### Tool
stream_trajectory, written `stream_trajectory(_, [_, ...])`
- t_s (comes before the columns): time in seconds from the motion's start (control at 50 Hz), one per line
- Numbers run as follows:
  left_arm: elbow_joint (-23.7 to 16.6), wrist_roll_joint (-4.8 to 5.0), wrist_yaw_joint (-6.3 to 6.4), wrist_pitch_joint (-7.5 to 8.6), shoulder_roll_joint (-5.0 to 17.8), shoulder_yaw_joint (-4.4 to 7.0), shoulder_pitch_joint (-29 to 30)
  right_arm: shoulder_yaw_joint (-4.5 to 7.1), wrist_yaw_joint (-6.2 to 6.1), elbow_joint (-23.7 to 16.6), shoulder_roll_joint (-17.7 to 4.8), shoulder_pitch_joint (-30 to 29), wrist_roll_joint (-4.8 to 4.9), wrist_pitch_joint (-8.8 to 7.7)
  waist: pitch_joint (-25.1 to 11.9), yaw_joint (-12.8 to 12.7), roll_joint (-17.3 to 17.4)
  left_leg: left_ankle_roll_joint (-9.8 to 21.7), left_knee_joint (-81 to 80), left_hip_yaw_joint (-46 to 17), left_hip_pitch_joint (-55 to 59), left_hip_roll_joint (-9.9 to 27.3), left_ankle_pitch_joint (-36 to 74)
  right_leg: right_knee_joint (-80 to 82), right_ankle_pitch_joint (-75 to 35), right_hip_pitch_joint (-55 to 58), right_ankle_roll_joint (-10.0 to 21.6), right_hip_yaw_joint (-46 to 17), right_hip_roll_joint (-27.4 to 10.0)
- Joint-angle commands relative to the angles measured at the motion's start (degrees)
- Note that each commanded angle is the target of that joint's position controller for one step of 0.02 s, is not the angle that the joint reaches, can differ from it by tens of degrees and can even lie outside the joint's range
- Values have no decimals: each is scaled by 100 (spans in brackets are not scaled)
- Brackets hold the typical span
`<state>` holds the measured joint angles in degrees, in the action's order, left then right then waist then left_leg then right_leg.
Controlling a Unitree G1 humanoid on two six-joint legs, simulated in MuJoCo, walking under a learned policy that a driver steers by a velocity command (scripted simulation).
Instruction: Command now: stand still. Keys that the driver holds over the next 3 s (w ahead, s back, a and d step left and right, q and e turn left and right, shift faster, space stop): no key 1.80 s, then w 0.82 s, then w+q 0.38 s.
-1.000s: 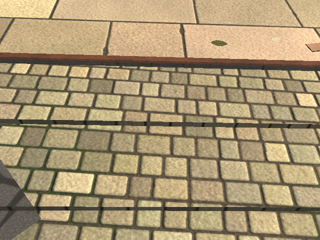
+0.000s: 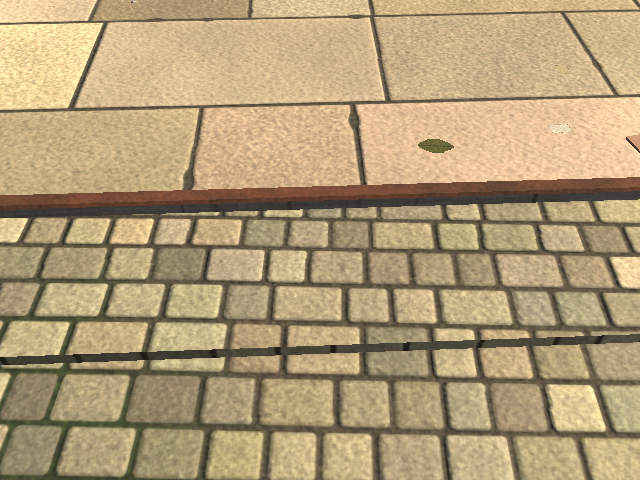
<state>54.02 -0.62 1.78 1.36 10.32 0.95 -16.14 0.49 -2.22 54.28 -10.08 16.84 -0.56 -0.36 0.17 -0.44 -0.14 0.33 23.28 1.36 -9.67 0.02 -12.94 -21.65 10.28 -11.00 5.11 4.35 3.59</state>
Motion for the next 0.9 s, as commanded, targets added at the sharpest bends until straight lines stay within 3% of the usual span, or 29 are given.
stream_trajectory(0.02, [5, 11, 51, 38, 455, 93, -232, 94, -27, -24, -502, 244, -2, -40, 145, 12, 41, 217, -434, -560, -212, 536, 565, 460, -579, 251, 21, -913, -838])
stream_trajectory(0.44, [873, 30, 120, -19, 307, -29, -382, -72, -85, 841, -305, 410, -4, 41, 346, 38, 57, 191, -483, -473, -45, 532, 542, 581, -692, 319, -15, -943, -878])
stream_trajectory(0.9, [1196, 30, 123, -10, 123, -105, -673, -158, -97, 1182, -130, 676, 0, 34, 464, 28, 44, 164, -465, -439, -116, 534, 394, 672, -474, 271, -33, -994, -867])
